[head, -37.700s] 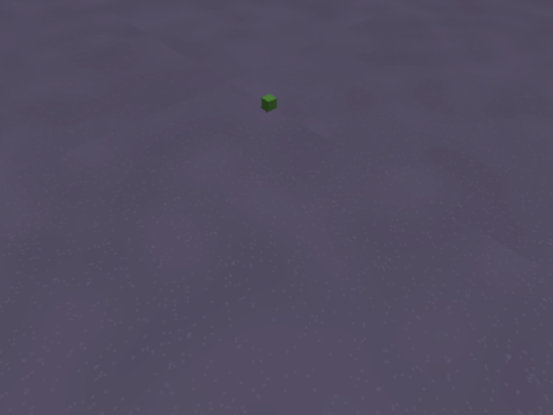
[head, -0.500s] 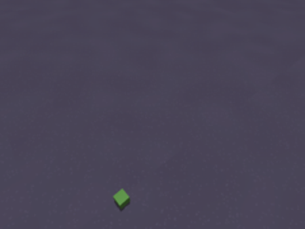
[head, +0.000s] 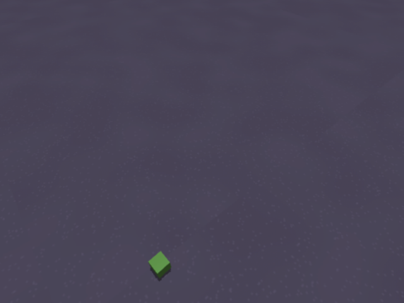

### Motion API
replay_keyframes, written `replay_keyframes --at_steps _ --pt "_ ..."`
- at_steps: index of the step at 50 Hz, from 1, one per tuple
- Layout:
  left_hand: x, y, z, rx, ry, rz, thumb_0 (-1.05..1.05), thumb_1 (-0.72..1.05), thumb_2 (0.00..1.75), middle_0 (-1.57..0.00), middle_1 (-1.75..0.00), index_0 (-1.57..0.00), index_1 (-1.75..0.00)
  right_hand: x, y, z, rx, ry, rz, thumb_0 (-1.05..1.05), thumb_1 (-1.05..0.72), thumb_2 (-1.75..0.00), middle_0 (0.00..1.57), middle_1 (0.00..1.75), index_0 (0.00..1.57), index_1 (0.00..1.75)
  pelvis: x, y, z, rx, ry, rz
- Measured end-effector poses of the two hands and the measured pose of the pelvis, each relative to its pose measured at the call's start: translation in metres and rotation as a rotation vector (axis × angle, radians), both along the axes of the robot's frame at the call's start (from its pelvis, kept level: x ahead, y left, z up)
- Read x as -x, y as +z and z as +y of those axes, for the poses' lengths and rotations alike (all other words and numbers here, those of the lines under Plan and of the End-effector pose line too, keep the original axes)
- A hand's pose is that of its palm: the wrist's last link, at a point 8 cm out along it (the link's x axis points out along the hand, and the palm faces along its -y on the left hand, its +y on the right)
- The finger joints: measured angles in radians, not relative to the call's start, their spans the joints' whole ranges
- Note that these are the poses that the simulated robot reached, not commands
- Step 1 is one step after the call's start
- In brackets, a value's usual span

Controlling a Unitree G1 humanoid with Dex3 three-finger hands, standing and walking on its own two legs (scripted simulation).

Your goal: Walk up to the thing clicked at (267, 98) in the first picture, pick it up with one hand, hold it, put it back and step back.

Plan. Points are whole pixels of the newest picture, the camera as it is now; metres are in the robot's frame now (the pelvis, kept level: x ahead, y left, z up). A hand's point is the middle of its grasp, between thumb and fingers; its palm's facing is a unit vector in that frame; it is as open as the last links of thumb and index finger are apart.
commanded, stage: stand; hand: left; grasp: from above
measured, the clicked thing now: (160, 264) +0.43 +0.20 -0.75
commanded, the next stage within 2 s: step back in 1.42 s
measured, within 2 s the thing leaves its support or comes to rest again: neither
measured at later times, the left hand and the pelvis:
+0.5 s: hand out of the picture +0.08 +0.23 -0.16, palm faces +0.02 -0.94 -0.33, open 7.3 cm; pelvis +0.01 -0.01 +0.00, yaw +0 degrees
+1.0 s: hand out of the picture +0.10 +0.23 -0.15, palm faces +0.02 -0.94 -0.34, open 7.3 cm; pelvis +0.02 -0.01 +0.00, yaw +0 degrees
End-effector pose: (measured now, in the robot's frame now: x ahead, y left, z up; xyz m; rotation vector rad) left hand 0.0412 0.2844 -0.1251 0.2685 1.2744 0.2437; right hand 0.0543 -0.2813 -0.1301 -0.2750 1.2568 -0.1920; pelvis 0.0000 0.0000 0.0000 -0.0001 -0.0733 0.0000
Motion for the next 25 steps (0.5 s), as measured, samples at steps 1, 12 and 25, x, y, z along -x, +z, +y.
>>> replay_keyframes --at_steps 1,12,25 --pt "-0.001 0.0 -0.001 0.0 -0.001 0.001 0.0 0.91 0.89 -0.2 -0.3 -0.21 -0.3 0.0 0.0 -0.001 0.0 0.0 0.002 0.01 -0.91 -0.9 0.2 0.3 0.21 0.29 0.0 0.0 -0.001 0.0 0.0 0.001" --pt "-0.017 0.003 -0.006 0.0 -0.007 -0.015 0.0 0.91 0.89 -0.2 -0.3 -0.21 -0.3 -0.008 0.0 -0.007 -0.001 0.006 0.003 0.0 -0.91 -0.9 0.2 0.3 0.21 0.29 -0.006 0.001 -0.006 0.0 0.0 0.007" --pt "-0.031 0.004 -0.009 0.0 -0.017 -0.019 0.0 0.91 0.89 -0.2 -0.3 -0.21 -0.3 -0.022 0.003 -0.015 0.01 0.012 -0.004 0.0 -0.91 -0.9 0.2 0.3 0.21 0.29 -0.014 0.002 -0.011 0.001 0.0 0.021"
